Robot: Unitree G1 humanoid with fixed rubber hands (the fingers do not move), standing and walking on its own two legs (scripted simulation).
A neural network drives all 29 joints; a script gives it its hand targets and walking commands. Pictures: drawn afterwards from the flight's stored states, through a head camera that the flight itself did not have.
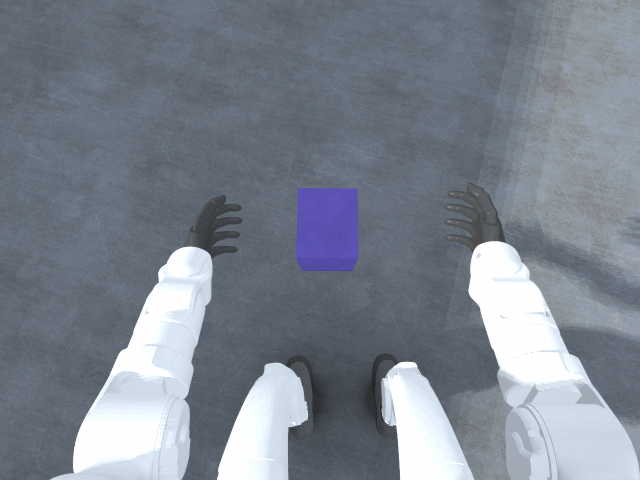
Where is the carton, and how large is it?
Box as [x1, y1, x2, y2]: [296, 188, 357, 270]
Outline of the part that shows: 298,188 296,258 301,269 352,270 357,259 357,188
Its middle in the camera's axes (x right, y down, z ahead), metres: +0.02 -0.02 +1.02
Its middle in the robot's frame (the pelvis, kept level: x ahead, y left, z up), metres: +0.52 +0.02 -0.60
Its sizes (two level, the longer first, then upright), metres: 0.172 0.145 0.210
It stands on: the floor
